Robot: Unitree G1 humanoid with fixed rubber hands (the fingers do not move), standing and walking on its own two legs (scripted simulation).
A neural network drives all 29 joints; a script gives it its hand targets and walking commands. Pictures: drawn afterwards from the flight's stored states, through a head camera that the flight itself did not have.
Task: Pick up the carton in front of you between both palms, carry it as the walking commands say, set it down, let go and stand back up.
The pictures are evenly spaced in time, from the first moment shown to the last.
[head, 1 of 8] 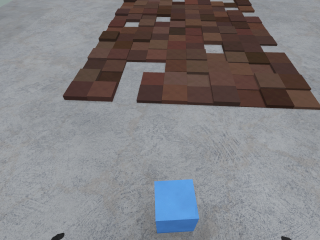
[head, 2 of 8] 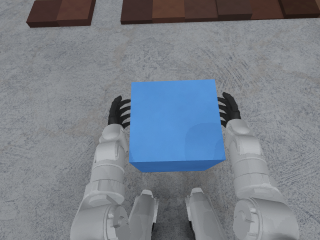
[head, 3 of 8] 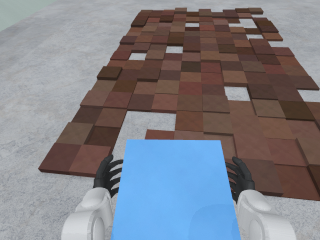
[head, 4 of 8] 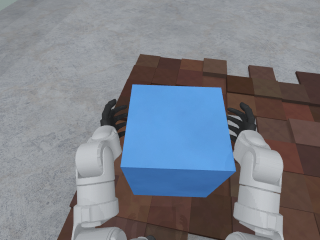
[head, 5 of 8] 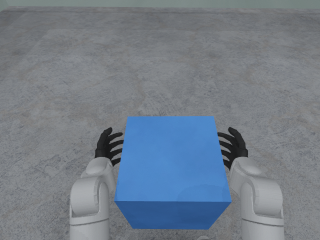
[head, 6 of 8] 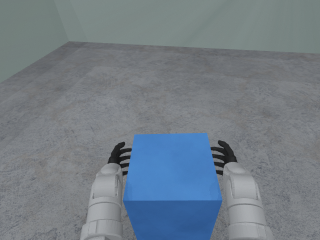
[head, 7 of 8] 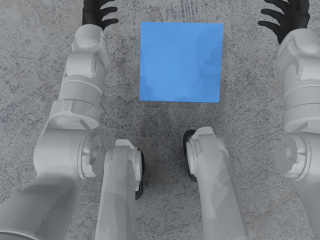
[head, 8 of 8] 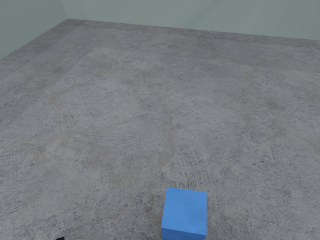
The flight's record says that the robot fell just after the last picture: no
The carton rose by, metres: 0.77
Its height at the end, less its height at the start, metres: +0.00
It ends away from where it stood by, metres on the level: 6.26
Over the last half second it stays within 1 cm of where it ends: yes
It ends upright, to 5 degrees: yes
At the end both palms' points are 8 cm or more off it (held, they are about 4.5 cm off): yes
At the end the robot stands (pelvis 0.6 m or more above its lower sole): yes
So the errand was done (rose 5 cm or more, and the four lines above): yes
